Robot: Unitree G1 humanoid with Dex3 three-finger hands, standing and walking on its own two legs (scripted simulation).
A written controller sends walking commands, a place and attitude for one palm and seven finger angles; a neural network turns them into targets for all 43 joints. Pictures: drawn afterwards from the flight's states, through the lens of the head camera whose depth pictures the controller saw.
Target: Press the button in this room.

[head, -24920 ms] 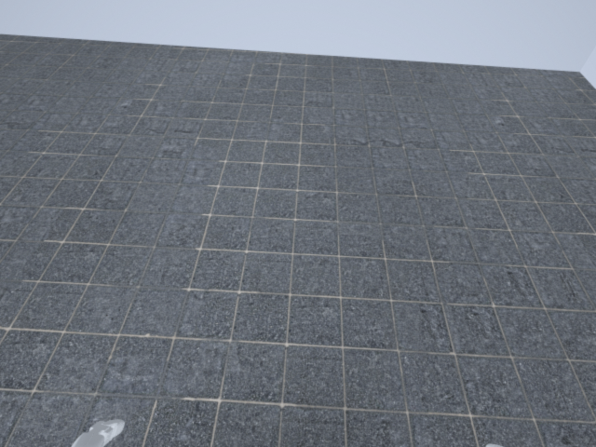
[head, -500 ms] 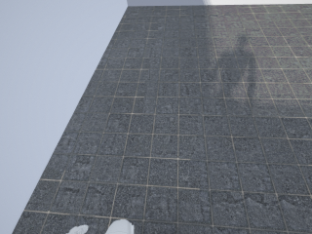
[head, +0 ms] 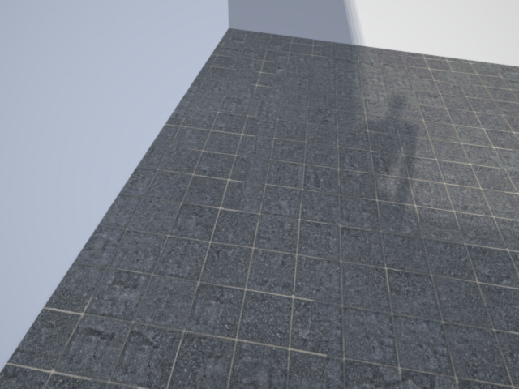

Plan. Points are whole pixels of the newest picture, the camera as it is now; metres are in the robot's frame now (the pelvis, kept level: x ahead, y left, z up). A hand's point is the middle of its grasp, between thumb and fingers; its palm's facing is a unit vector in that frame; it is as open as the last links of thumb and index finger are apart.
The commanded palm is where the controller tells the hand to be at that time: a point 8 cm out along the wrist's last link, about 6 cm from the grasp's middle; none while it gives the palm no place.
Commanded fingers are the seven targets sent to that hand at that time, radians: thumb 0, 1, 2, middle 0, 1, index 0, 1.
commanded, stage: turn to face it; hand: left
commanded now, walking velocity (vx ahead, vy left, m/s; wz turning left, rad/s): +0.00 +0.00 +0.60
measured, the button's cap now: out of the picture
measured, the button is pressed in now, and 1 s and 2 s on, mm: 0 0 0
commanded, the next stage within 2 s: none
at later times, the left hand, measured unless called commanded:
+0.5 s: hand out of the picture +0.02 +0.16 -0.14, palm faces +0.29 -0.91 -0.29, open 7.4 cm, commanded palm none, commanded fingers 0.00 0.90 0.90 -0.20 -0.30 -0.20 -0.30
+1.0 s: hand out of the picture -0.09 +0.19 -0.16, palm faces +0.60 -0.75 -0.27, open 7.4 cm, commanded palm none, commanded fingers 0.00 0.90 0.90 -0.20 -0.30 -0.20 -0.30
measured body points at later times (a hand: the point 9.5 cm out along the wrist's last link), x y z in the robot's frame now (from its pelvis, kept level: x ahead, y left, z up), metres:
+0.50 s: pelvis -0.02 -0.06 +0.00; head +0.02 -0.08 +0.45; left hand +0.01 +0.21 -0.12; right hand +0.11 -0.32 -0.15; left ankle -0.06 +0.07 -0.65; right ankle +0.00 -0.18 -0.74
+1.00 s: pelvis -0.03 -0.04 +0.00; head +0.01 +0.00 +0.45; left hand -0.13 +0.23 -0.14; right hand +0.20 -0.18 -0.13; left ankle -0.09 +0.06 -0.74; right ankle +0.06 -0.17 -0.67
